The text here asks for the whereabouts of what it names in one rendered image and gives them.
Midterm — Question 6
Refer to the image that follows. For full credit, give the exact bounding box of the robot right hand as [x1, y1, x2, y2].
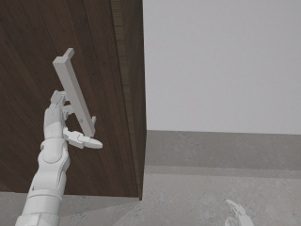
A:
[224, 200, 255, 226]

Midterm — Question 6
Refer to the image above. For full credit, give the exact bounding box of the handle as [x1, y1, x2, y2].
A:
[53, 48, 97, 137]

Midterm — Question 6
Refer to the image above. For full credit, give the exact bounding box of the robot left hand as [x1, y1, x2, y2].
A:
[43, 90, 103, 149]

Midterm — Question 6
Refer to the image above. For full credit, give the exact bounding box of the robot left forearm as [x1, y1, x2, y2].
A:
[15, 137, 71, 226]

